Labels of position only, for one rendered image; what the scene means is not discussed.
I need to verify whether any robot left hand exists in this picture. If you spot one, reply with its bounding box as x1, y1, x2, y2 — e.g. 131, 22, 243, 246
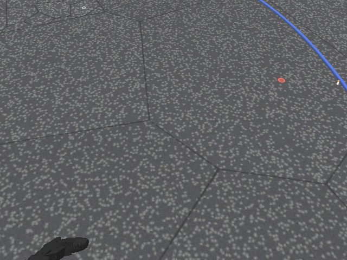
28, 237, 89, 260

